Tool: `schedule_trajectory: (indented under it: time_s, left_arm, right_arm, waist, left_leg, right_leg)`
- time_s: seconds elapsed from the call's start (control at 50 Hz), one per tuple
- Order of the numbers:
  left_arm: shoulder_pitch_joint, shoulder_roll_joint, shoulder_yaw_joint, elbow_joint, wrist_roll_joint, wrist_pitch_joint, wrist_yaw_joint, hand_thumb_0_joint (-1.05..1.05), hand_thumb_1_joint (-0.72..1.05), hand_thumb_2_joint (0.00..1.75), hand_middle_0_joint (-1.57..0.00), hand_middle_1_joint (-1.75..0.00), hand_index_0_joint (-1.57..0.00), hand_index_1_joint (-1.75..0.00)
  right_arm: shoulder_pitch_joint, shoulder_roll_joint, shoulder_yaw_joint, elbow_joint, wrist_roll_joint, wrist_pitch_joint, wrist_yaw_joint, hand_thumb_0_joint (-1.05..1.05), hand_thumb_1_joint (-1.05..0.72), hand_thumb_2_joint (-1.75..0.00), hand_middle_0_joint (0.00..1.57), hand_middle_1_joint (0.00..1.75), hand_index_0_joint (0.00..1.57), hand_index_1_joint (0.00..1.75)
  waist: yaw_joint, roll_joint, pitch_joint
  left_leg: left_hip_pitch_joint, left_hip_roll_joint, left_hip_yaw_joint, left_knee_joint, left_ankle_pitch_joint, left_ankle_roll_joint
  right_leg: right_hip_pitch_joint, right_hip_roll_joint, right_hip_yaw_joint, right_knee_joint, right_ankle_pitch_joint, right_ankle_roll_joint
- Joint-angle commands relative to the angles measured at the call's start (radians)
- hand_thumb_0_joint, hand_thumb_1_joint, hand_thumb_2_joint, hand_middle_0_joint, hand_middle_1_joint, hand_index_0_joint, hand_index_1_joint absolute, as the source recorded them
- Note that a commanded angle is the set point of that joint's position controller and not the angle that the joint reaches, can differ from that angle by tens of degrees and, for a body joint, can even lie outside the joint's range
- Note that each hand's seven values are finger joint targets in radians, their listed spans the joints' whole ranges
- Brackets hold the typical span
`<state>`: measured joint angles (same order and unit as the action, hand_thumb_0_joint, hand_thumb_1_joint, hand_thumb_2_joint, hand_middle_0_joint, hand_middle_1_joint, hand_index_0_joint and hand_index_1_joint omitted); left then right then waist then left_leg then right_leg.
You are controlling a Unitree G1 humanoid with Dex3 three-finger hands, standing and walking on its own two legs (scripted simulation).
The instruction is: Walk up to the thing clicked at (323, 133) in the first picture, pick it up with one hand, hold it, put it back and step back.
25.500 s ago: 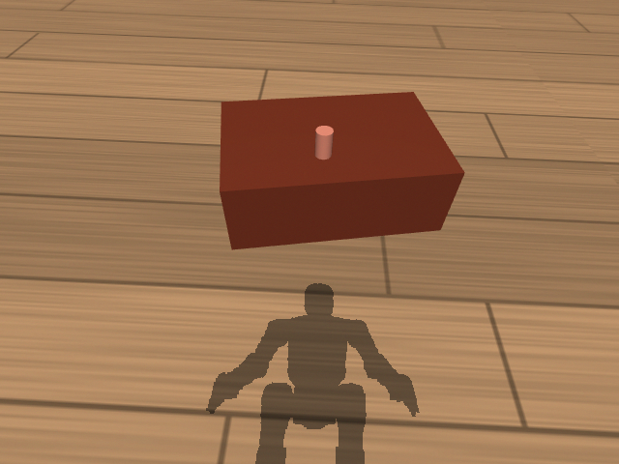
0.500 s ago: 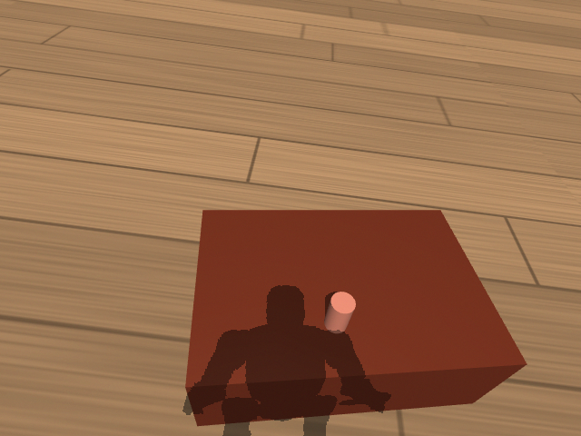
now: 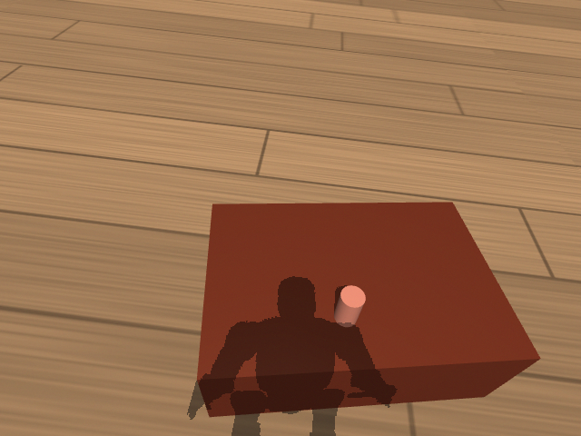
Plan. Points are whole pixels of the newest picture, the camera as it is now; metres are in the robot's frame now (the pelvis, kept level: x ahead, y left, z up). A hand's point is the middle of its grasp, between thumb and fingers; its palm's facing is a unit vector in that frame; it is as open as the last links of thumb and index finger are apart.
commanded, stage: home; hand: right
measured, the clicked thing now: (349, 306) +0.55 -0.18 -0.40
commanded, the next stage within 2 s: stand in 0.26 s
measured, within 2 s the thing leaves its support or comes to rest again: neither
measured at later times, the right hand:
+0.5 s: hand out of the picture +0.08 -0.25 -0.15, palm faces +0.00 +0.93 -0.37, open 16.6 cm
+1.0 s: hand out of the picture +0.10 -0.25 -0.15, palm faces -0.01 +0.93 -0.37, open 7.6 cm
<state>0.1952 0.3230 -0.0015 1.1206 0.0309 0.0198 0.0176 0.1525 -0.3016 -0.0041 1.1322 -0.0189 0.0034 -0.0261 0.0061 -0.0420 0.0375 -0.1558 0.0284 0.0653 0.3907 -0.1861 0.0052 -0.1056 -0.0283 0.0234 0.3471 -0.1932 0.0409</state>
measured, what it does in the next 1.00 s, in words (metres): stands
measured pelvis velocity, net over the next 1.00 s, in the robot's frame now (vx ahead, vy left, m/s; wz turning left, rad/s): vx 0.02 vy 0.00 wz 0.01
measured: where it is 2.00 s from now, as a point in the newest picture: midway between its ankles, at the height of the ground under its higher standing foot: outside the picture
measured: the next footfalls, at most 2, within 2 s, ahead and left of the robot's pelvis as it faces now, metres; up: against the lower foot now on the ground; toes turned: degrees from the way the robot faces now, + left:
none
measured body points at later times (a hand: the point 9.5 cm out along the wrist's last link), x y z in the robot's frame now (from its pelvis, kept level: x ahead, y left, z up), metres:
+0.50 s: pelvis +0.01 +0.00 +0.00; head +0.02 +0.02 +0.45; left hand +0.08 +0.29 -0.15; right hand +0.08 -0.30 -0.12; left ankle +0.02 +0.11 -0.75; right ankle +0.00 -0.15 -0.75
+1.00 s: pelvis +0.02 +0.00 +0.00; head +0.02 +0.02 +0.45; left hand +0.09 +0.29 -0.14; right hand +0.10 -0.30 -0.12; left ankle +0.02 +0.11 -0.75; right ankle +0.00 -0.15 -0.75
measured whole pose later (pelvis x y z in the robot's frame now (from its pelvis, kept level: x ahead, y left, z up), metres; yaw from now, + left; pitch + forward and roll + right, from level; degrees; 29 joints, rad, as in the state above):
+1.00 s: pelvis +0.02 +0.00 +0.00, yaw +1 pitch -2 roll +0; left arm 0.12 0.34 0.00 1.12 0.02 0.00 0.01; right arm 0.10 -0.32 -0.01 1.14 -0.01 -0.01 -0.01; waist 0.00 -0.03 0.04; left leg -0.12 0.02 0.06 0.34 -0.18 0.00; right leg -0.07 -0.04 0.01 0.30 -0.19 0.04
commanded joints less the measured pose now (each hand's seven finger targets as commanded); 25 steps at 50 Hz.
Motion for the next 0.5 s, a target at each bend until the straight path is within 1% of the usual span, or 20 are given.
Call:
schedule_trajectory:
  time_s: [0.0, 0.06, 0.08, 0.1, 0.14, 0.16, 0.18, 0.2, 0.24, 0.26, 0.28, 0.3, 0.34, 0.36, 0.38, 0.4, 0.42, 0.44, 0.46, 0.48]
  left_arm:
    - [-0.036, 0.177, 0.033, -0.055, -0.004, -0.021, 0.007, 0.0, 0.9, 0.9, -0.2, -0.3, -0.2, -0.3]
    - [-0.032, 0.178, 0.033, -0.047, -0.005, -0.02, 0.007, 0.0, 0.9, 0.9, -0.2, -0.3, -0.2, -0.3]
    - [-0.04, 0.175, 0.031, -0.048, -0.004, -0.02, 0.006, 0.0, 0.9, 0.9, -0.2, -0.3, -0.2, -0.3]
    - [-0.029, 0.173, 0.03, -0.046, -0.006, -0.021, 0.005, 0.0, 0.9, 0.9, -0.2, -0.3, -0.2, -0.3]
    - [-0.043, 0.178, 0.031, -0.048, -0.004, -0.022, 0.005, 0.0, 0.9, 0.9, -0.2, -0.3, -0.2, -0.3]
    - [-0.041, 0.175, 0.03, -0.048, -0.004, -0.022, 0.005, 0.0, 0.9, 0.9, -0.2, -0.3, -0.2, -0.3]
    - [-0.056, 0.187, 0.035, -0.048, -0.005, -0.021, 0.005, 0.0, 0.9, 0.9, -0.2, -0.3, -0.2, -0.3]
    - [-0.053, 0.182, 0.033, -0.048, -0.006, -0.021, 0.004, 0.0, 0.9, 0.9, -0.2, -0.3, -0.2, -0.3]
    - [-0.059, 0.182, 0.034, -0.049, -0.007, -0.023, 0.005, 0.0, 0.9, 0.9, -0.2, -0.3, -0.2, -0.3]
    - [-0.059, 0.175, 0.032, -0.047, -0.009, -0.022, 0.003, 0.0, 0.9, 0.9, -0.2, -0.3, -0.2, -0.3]
    - [-0.057, 0.182, 0.034, -0.049, -0.005, -0.024, 0.004, 0.0, 0.9, 0.9, -0.2, -0.3, -0.2, -0.3]
    - [-0.064, 0.187, 0.036, -0.049, -0.009, -0.025, 0.004, 0.0, 0.9, 0.9, -0.2, -0.3, -0.2, -0.3]
    - [-0.066, 0.182, 0.035, -0.049, -0.009, -0.026, 0.003, 0.0, 0.9, 0.9, -0.2, -0.3, -0.2, -0.3]
    - [-0.065, 0.187, 0.036, -0.048, -0.008, -0.026, 0.005, 0.0, 0.9, 0.9, -0.2, -0.3, -0.2, -0.3]
    - [-0.075, 0.185, 0.034, -0.048, -0.01, -0.025, 0.003, 0.0, 0.9, 0.9, -0.2, -0.3, -0.2, -0.3]
    - [-0.07, 0.187, 0.036, -0.05, -0.01, -0.025, 0.003, 0.0, 0.9, 0.9, -0.2, -0.3, -0.2, -0.3]
    - [-0.079, 0.186, 0.035, -0.049, -0.011, -0.025, 0.003, 0.0, 0.9, 0.9, -0.2, -0.3, -0.2, -0.3]
    - [-0.08, 0.184, 0.035, -0.051, -0.011, -0.024, 0.001, 0.0, 0.9, 0.9, -0.2, -0.3, -0.2, -0.3]
    - [-0.08, 0.187, 0.036, -0.048, -0.009, -0.023, 0.002, 0.0, 0.9, 0.9, -0.2, -0.3, -0.2, -0.3]
    - [-0.084, 0.194, 0.038, -0.049, -0.01, -0.024, 0.002, 0.0, 0.9, 0.9, -0.2, -0.3, -0.2, -0.3]
  right_arm:
    - [-0.031, -0.227, -0.036, -0.056, 0.0, -0.021, -0.009, 0.0, 0.58, -0.03, 0.05, 0.05, 0.05, 0.05]
    - [-0.047, -0.225, -0.036, -0.055, 0.001, -0.023, -0.01, 0.0, 0.57, -0.04, 0.05, 0.05, 0.05, 0.05]
    - [-0.041, -0.223, -0.034, -0.055, 0.002, -0.022, -0.009, 0.0, 0.58, -0.04, 0.05, 0.05, 0.05, 0.05]
    - [-0.043, -0.225, -0.035, -0.051, 0.003, -0.023, -0.009, 0.0, 0.55, -0.05, 0.05, 0.05, 0.05, 0.05]
    - [-0.05, -0.229, -0.035, -0.056, 0.003, -0.024, -0.008, 0.0, 0.57, -0.04, 0.05, 0.05, 0.05, 0.05]
    - [-0.057, -0.227, -0.034, -0.055, 0.004, -0.023, -0.007, 0.0, 0.57, -0.04, 0.05, 0.05, 0.05, 0.05]
    - [-0.044, -0.224, -0.034, -0.052, 0.003, -0.023, -0.007, 0.0, 0.57, -0.04, 0.05, 0.05, 0.05, 0.05]
    - [-0.05, -0.223, -0.033, -0.053, 0.003, -0.024, -0.007, 0.0, 0.55, -0.05, 0.05, 0.05, 0.05, 0.05]
    - [-0.059, -0.235, -0.037, -0.056, 0.004, -0.026, -0.007, 0.0, 0.57, -0.04, 0.05, 0.05, 0.05, 0.05]
    - [-0.053, -0.227, -0.034, -0.052, 0.004, -0.027, -0.007, 0.0, 0.57, -0.04, 0.05, 0.05, 0.05, 0.05]
    - [-0.066, -0.236, -0.037, -0.058, 0.004, -0.029, -0.006, 0.0, 0.56, -0.05, 0.05, 0.05, 0.05, 0.05]
    - [-0.056, -0.23, -0.036, -0.055, 0.005, -0.03, -0.006, 0.0, 0.57, -0.04, 0.05, 0.05, 0.05, 0.05]
    - [-0.063, -0.235, -0.037, -0.053, 0.006, -0.03, -0.007, 0.0, 0.57, -0.04, 0.05, 0.05, 0.05, 0.05]
    - [-0.064, -0.232, -0.037, -0.053, 0.006, -0.031, -0.007, 0.0, 0.49, -0.12, 0.13, 0.13, 0.13, 0.13]
    - [-0.055, -0.23, -0.034, -0.049, 0.006, -0.031, -0.006, 0.0, 0.41, -0.2, 0.2, 0.21, 0.2, 0.21]
    - [-0.063, -0.245, -0.039, -0.051, 0.006, -0.031, -0.008, 0.0, 0.33, -0.28, 0.2, 0.29, 0.2, 0.29]
    - [-0.066, -0.237, -0.036, -0.048, 0.005, -0.03, -0.006, 0.0, 0.25, -0.36, 0.2, 0.3, 0.2, 0.3]
    - [-0.063, -0.241, -0.038, -0.047, 0.005, -0.03, -0.007, 0.0, 0.17, -0.44, 0.2, 0.3, 0.2, 0.3]
    - [-0.073, -0.245, -0.039, -0.048, 0.006, -0.028, -0.006, 0.0, 0.09, -0.52, 0.2, 0.3, 0.2, 0.3]
    - [-0.073, -0.24, -0.039, -0.051, 0.004, -0.027, -0.005, 0.0, 0.01, -0.6, 0.2, 0.3, 0.2, 0.3]
  waist:
    - [-0.012, 0.05, -0.027]
    - [-0.007, 0.041, -0.022]
    - [-0.011, 0.048, -0.019]
    - [-0.004, 0.045, -0.015]
    - [-0.009, 0.048, -0.025]
    - [-0.004, 0.039, -0.01]
    - [-0.014, 0.038, -0.015]
    - [-0.01, 0.038, -0.019]
    - [-0.008, 0.049, -0.027]
    - [-0.008, 0.048, -0.027]
    - [-0.004, 0.043, -0.042]
    - [-0.007, 0.036, -0.047]
    - [-0.005, 0.039, -0.061]
    - [-0.007, 0.03, -0.061]
    - [-0.011, 0.032, -0.053]
    - [-0.005, 0.046, -0.061]
    - [-0.009, 0.037, -0.037]
    - [-0.008, 0.049, -0.045]
    - [-0.007, 0.047, -0.027]
    - [-0.01, 0.033, -0.039]
  left_leg:
    - [0.041, 0.098, -0.101, -0.091, 0.023, 0.012]
    - [0.042, 0.099, -0.105, -0.092, 0.048, 0.01]
    - [0.028, 0.099, -0.102, -0.095, 0.044, 0.01]
    - [0.035, 0.098, -0.104, -0.099, 0.029, 0.01]
    - [0.031, 0.098, -0.106, -0.1, 0.038, 0.01]
    - [0.031, 0.099, -0.106, -0.102, 0.032, 0.01]
    - [0.031, 0.098, -0.104, -0.103, 0.022, 0.011]
    - [0.033, 0.099, -0.107, -0.107, 0.025, 0.008]
    - [0.039, 0.103, -0.107, -0.1, 0.091, 0.009]
    - [0.036, 0.101, -0.104, -0.105, 0.07, 0.009]
    - [0.056, 0.105, -0.107, -0.096, 0.11, 0.012]
    - [0.063, 0.106, -0.103, -0.09, 0.15, 0.012]
    - [0.085, 0.108, -0.099, -0.083, 0.183, 0.014]
    - [0.093, 0.111, -0.102, -0.081, 0.201, 0.011]
    - [0.069, 0.106, -0.1, -0.093, 0.18, 0.006]
    - [0.083, 0.107, -0.098, -0.092, 0.169, 0.011]
    - [0.061, 0.104, -0.102, -0.097, 0.158, 0.005]
    - [0.065, 0.104, -0.097, -0.102, 0.125, 0.008]
    - [0.051, 0.105, -0.105, -0.109, 0.103, 0.007]
    - [0.047, 0.103, -0.104, -0.11, 0.089, 0.007]
  right_leg:
    - [-0.048, -0.078, 0.068, -0.067, 0.072, -0.042]
    - [-0.046, -0.077, 0.065, -0.066, 0.073, -0.042]
    - [-0.034, -0.078, 0.062, -0.064, 0.075, -0.041]
    - [-0.044, -0.077, 0.063, -0.069, 0.073, -0.04]
    - [-0.031, -0.079, 0.062, -0.067, 0.078, -0.04]
    - [-0.047, -0.077, 0.058, -0.07, 0.075, -0.038]
    - [-0.038, -0.081, 0.063, -0.068, 0.072, -0.042]
    - [-0.04, -0.079, 0.06, -0.066, 0.071, -0.041]
    - [-0.022, -0.085, 0.062, -0.062, 0.103, -0.041]
    - [-0.021, -0.084, 0.059, -0.066, 0.099, -0.041]
    - [-0.021, -0.084, 0.056, -0.064, 0.114, -0.04]
    - [-0.009, -0.089, 0.06, -0.063, 0.136, -0.041]
    - [-0.01, -0.091, 0.058, -0.064, 0.16, -0.041]
    - [-0.011, -0.089, 0.054, -0.061, 0.166, -0.041]
    - [-0.001, -0.088, 0.054, -0.067, 0.149, -0.039]
    - [-0.006, -0.089, 0.056, -0.071, 0.149, -0.04]
    - [-0.01, -0.087, 0.054, -0.072, 0.135, -0.038]
    - [-0.011, -0.09, 0.056, -0.074, 0.124, -0.041]
    - [-0.017, -0.086, 0.052, -0.077, 0.112, -0.039]
    - [-0.006, -0.089, 0.052, -0.077, 0.098, -0.04]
